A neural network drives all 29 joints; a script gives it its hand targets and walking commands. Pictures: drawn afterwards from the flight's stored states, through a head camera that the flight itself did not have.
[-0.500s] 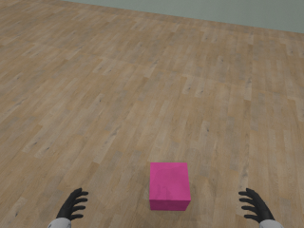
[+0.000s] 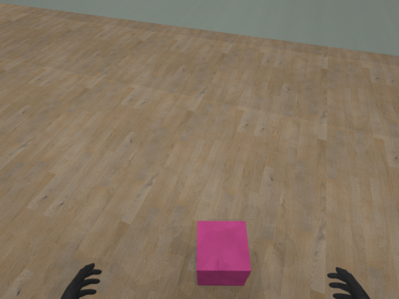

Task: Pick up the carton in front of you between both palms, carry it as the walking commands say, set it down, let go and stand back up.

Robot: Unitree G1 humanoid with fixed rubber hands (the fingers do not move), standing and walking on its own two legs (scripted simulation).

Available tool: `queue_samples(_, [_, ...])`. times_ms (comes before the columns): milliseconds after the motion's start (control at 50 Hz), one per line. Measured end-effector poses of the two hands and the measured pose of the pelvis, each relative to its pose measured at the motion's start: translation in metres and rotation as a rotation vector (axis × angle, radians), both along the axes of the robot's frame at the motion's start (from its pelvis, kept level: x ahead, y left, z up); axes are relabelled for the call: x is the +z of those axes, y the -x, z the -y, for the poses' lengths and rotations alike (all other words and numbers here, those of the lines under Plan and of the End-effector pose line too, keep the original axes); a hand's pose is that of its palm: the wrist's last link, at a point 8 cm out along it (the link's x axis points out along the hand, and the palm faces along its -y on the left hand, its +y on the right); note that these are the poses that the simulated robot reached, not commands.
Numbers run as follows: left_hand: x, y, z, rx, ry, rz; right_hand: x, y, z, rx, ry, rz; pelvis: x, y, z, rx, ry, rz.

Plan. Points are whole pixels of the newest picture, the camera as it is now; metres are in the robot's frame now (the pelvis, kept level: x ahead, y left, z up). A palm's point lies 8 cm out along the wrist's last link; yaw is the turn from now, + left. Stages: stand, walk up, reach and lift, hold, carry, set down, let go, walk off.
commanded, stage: stand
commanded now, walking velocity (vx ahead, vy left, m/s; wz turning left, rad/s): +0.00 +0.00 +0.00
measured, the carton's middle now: (221, 254) +0.41 -0.05 -0.65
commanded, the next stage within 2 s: none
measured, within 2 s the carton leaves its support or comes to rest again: neither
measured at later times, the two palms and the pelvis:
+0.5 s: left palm out of the picture +0.09 +0.30 -0.09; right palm out of the picture +0.09 -0.30 -0.09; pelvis -0.02 +0.00 +0.00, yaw +0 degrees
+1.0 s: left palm out of the picture +0.07 +0.31 -0.09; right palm out of the picture +0.07 -0.31 -0.09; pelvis -0.03 +0.00 +0.01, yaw -1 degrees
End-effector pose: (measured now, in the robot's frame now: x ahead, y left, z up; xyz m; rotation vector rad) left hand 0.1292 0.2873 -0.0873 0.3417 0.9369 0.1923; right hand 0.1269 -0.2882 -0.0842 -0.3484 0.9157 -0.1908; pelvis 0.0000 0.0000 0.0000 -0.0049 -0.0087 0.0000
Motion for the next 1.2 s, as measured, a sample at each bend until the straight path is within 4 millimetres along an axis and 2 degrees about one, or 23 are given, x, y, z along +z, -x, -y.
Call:
queue_samples(600, [-0.005,0.047,-0.014,0.029,-0.01,-0.105,-0.007,0.045,0.011,-0.018,0.012,-0.094,0.006,0.023,-0.002,-0.008,-0.005,0.03])
queue_samples(1200, [-0.006,0.054,-0.021,0.035,-0.021,-0.155,-0.011,0.064,0.019,-0.049,0.016,-0.17,0.008,0.026,-0.002,-0.013,-0.004,0.037])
